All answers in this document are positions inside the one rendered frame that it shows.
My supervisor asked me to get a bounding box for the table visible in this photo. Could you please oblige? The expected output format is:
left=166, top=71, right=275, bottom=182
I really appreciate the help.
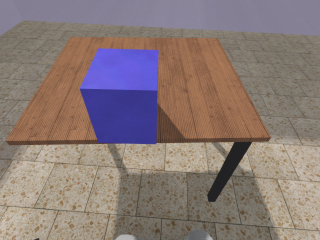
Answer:
left=6, top=37, right=271, bottom=202

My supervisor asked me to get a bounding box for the carton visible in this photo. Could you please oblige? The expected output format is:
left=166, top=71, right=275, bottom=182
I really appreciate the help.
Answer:
left=80, top=48, right=159, bottom=145

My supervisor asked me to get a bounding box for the right robot thigh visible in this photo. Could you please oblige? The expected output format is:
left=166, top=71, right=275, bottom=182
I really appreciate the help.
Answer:
left=184, top=230, right=213, bottom=240

